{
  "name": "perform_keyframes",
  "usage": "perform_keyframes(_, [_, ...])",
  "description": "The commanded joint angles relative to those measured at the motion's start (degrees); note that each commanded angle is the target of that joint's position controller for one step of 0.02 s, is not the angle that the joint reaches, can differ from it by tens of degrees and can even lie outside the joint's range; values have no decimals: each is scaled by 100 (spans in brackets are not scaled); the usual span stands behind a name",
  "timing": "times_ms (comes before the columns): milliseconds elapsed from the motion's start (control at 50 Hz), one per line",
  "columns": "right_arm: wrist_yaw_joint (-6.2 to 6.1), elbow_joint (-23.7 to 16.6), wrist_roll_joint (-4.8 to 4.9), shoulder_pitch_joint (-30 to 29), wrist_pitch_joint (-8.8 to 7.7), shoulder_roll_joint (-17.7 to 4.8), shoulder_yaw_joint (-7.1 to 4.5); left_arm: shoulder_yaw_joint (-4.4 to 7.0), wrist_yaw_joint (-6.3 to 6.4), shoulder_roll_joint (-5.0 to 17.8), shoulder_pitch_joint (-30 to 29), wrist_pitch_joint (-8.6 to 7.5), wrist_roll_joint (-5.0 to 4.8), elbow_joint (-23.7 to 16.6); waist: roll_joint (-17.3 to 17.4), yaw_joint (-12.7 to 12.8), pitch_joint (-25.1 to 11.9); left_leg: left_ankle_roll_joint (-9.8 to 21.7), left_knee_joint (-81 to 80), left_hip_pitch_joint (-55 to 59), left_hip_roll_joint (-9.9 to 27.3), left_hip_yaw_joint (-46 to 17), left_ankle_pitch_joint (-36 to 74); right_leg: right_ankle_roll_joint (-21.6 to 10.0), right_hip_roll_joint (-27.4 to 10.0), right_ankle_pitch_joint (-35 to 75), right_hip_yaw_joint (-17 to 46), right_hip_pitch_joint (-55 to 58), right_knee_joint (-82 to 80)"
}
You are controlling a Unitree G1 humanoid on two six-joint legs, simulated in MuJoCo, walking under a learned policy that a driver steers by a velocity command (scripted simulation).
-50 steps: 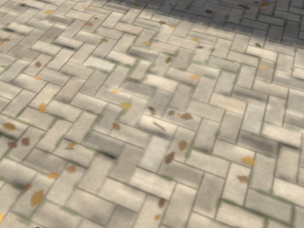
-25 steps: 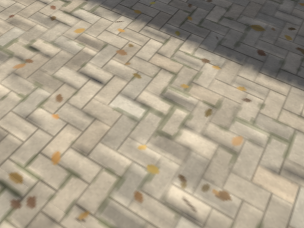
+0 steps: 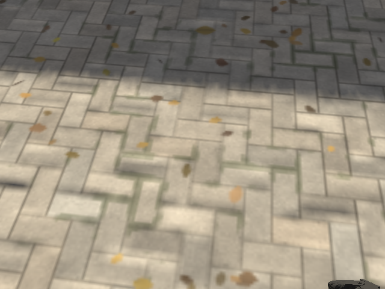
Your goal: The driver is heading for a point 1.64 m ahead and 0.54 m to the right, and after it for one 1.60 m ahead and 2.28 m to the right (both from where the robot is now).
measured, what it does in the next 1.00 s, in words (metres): walks ahead, turning right: left foot, then right foot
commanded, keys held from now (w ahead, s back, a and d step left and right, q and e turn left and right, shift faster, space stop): e+shift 0.18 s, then w+e+shift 0.34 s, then w+shift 0.48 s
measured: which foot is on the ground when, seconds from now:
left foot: up 0.00-0.24, down 0.26-0.86, up 0.88-1.00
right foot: down 0.00-0.24, up 0.26-0.82, down 0.84-1.00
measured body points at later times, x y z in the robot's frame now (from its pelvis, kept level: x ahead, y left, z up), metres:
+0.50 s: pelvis +0.10 +0.07 +0.02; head +0.11 +0.10 +0.47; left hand +0.38 +0.25 -0.07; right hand +0.04 -0.24 -0.06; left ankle +0.11 +0.18 -0.73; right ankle +0.05 -0.08 -0.61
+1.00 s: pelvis +0.31 -0.20 +0.00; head +0.33 -0.22 +0.45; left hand +0.57 -0.07 -0.12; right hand +0.15 -0.41 -0.13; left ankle +0.35 -0.01 -0.62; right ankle +0.25 -0.23 -0.73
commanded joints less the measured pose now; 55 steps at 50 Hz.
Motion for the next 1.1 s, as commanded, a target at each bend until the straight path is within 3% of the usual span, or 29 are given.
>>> perform_keyframes(20, [-9,-231,44,281,40,-653,-205,312,41,1003,27,16,4,-445,-326,-135,-1133,-20,-459,113,-204,77,339,-123,-1420,-644,2228,870,-886])
perform_keyframes(100, [-9,-236,77,13,-49,-738,-223,349,12,1024,78,57,50,-489,-600,29,-954,86,-1169,171,-379,-52,372,-109,-1345,-1429,2715,1043,-897])
perform_keyframes(180, [-29,-196,160,56,-186,-851,-238,364,-42,1064,-70,53,93,-547,-836,1,-926,285,-2019,846,-649,-76,171,-84,-1307,-772,3082,979,-651])
perform_keyframes(220, [-29,-73,167,551,-245,-915,-261,361,-109,1054,-441,60,105,-669,-839,-332,-1104,384,-2924,2218,-718,-22,-90,78,-1052,-2931,3238,51,-797])
perform_keyframes(240, [-73,26,185,982,-268,-995,-303,337,-125,1001,-734,47,96,-750,-793,-712,-972,444,-3762,3308,-634,43,-14,372,-770,-3766,3049,-916,-756])
perform_keyframes(260, [-162,41,207,1208,-285,-1450,-432,246,-96,622,-479,-7,33,-708,211,-774,-1027,554,-4512,4104,351,-726,-903,678,-251,-4156,2180,-1718,532])
perform_keyframes(280, [-168,-130,62,930,-290,-2069,-522,122,-60,223,-332,-62,-56,-869,1483,-573,-1182,985,-5219,4051,2108,-2834,-2222,850,362,-3215,679,-2273,2517])
perform_keyframes(300, [-127,-130,-48,502,-273,-1913,-532,227,-70,955,-781,-110,174,-877,707,-506,-650,1131,-5343,3157,1962,-2852,-2260,914,-338,-2003,477,-2567,3109])
perform_keyframes(320, [-88,-133,-29,396,-288,-1573,-445,261,-162,1043,-785,-115,195,-881,597,-374,-648,1051,-5136,2899,1661,-2258,-1959,901,-551,-1475,444,-2343,3469])
perform_keyframes(340, [-34,-144,4,300,-314,-1380,-382,221,-253,943,-579,-102,196,-822,640,-272,-679,925,-5068,2859,1363,-1662,-1573,910,-606,-1187,302,-2324,3862])
perform_keyframes(400, [45,-143,36,609,-394,-1296,-340,131,-457,820,-354,-10,167,-789,784,-306,-556,769,-5148,2690,1029,-703,-1355,897,-865,-832,-104,-2522,4752])
perform_keyframes(520, [159,113,14,1594,-644,-1398,-426,35,-496,749,-1034,-21,151,-960,694,-723,-252,782,-5275,3256,1309,-22,-971,1028,-1329,-275,-197,-3294,4613])
perform_keyframes(600, [191,398,-20,2141,-752,-1276,-419,-31,-509,570,-1325,-118,172,-918,591,-856,19,982,-5457,3578,1472,172,-842,881,-1280,-234,65,-3531,3972])
perform_keyframes(660, [197,632,-31,2391,-788,-1139,-390,-108,-548,475,-1731,-225,200,-970,571,-931,277,1085,-5642,3795,1544,598,-430,703,-1304,-331,-142,-3545,3210])
perform_keyframes(720, [173,924,-44,2680,-794,-1036,-344,-240,-622,322,-2299,-328,197,-1162,579,-1028,459,1142,-5790,3901,1590,1097,637,454,-1395,-606,-727,-3097,2286])
perform_keyframes(760, [143,1179,-38,2863,-750,-1127,-345,-335,-614,213,-2454,-369,218,-1244,644,-976,454,1172,-5646,4080,1645,1468,2360,199,-1298,-1106,-1155,-2514,1686])
perform_keyframes(780, [130,1263,-22,2762,-724,-1196,-337,-353,-562,195,-2199,-375,230,-1180,715,-738,261,1114,-5219,4008,1574,1813,4197,14,-1063,-1445,-1412,-1736,1365])
perform_keyframes(800, [117,1368,13,2801,-703,-1347,-347,-312,-479,263,-1708,-378,240,-1046,897,-439,-194,1132,-4442,3940,1644,1953,6490,-146,-679,-1702,-1689,-735,1406])
perform_keyframes(820, [105,1413,63,2700,-676,-1509,-362,-213,-386,430,-635,-409,224,-756,994,170,-809,1123,-3159,3575,1678,2037,7798,-291,-411,-1684,-1679,679,1290])
perform_keyframes(840, [98,1305,145,2357,-674,-1570,-356,-66,-279,671,811,-470,237,-297,877,983,-1505,1015,-1444,2505,1445,2173,7120,-417,-573,-1233,-1151,2661,717])
perform_keyframes(860, [233,931,217,2471,-715,-881,-196,141,-135,1384,1307,-479,305,-121,-391,831,-2416,852,827,252,806,1999,2718,-602,-2163,-3519,1158,4803,364])
perform_keyframes(880, [330,653,205,2257,-827,-843,-232,208,-70,1722,1378,-483,183,-165,-809,596,-3081,853,2190,-733,54,947,-559,-684,-3254,-4587,3991,4998,-669])
perform_keyframes(900, [306,490,204,1436,-831,-1083,-319,169,-37,1564,1128,-509,227,-17,-112,599,-2115,944,2442,-1434,243,402,78,-508,-3039,-3319,3426,4442,-874])
perform_keyframes(920, [307,425,219,1354,-859,-892,-262,113,12,1279,982,-548,217,166,-43,319,-1190,923,2131,-1452,458,524,545,-513,-2853,-2003,2382,3499,-835])
perform_keyframes(940, [329,521,157,1478,-831,-793,-240,34,11,968,660,-588,206,190,104,-5,-768,889,1654,-1134,635,567,708,-393,-2537,-1413,1700,2684,-925])
perform_keyframes(980, [414,732,-20,2040,-614,-557,-187,-125,12,519,254,-667,119,195,-355,-526,-544,741,1193,-427,819,553,770,-333,-2091,-1111,881,1609,-1220])
perform_keyframes(1020, [482,661,-78,1742,-467,-465,-183,-182,-4,341,439,-781,6,358,-466,-585,-220,638,1027,-682,838,728,720,-392,-1931,-663,590,1314,-1571])
perform_keyframes(1060, [504,415,2,989,-438,-421,-149,-169,-53,403,599,-874,23,465,-445,-474,200,640,569,-1160,767,880,1231,-268,-1861,132,60,1199,-2012])
perform_keyframes(1100, [508,355,173,520,-450,-446,-140,-236,-94,226,675,-944,74,573,-280,-365,318,734,-124,-1109,397,1007,1854,63,-1509,1341,-719,1250,-2151])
